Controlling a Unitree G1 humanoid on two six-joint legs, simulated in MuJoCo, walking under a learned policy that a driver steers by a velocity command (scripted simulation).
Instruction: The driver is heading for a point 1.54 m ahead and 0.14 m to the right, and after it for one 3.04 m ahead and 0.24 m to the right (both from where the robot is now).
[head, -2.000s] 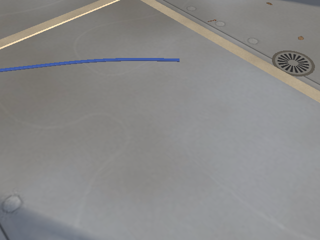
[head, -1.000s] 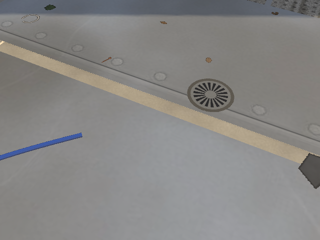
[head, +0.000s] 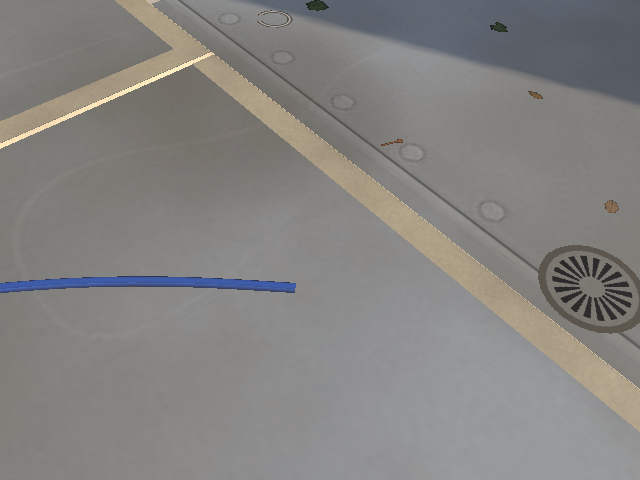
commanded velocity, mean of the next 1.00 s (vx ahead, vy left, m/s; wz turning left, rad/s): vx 0.35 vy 0.00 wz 0.07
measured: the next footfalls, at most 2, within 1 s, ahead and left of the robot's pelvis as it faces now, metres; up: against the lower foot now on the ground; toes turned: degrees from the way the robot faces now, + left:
right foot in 0.12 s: +0.05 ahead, -0.15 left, +0.00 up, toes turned +4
left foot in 0.48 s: +0.17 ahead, +0.13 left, +0.00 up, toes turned +3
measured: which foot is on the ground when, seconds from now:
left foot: down 0.00-0.12, up 0.14-0.46, down 0.48-0.98, up 1.00-1.00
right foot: up 0.00-0.10, down 0.12-0.48, up 0.50-0.96, down 0.98-1.00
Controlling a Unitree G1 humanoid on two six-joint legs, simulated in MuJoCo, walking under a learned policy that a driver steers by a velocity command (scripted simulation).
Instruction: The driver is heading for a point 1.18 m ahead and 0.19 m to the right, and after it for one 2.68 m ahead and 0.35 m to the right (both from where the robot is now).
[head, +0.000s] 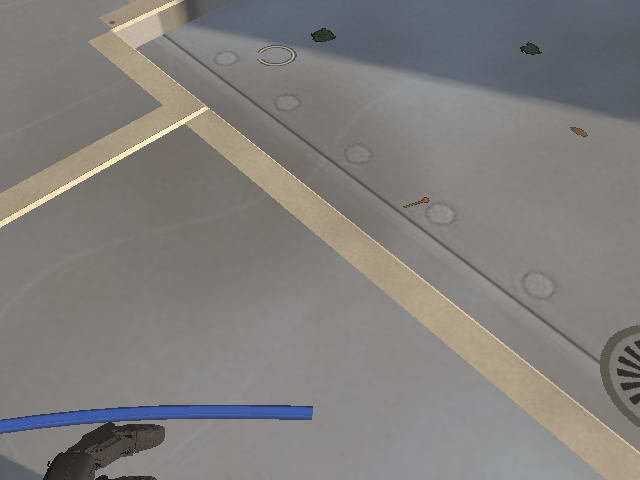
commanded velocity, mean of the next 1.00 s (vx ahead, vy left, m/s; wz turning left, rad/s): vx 0.28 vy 0.00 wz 0.00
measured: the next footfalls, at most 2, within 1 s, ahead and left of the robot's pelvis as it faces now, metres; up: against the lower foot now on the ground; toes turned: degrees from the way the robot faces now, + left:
left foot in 0.48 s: +0.47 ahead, +0.13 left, +0.00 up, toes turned +2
right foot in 0.82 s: +0.44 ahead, -0.11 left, +0.00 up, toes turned +0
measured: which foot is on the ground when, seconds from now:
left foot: up 0.00-0.46, down 0.48-1.00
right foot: down 0.00-0.50, up 0.52-0.80, down 0.82-1.00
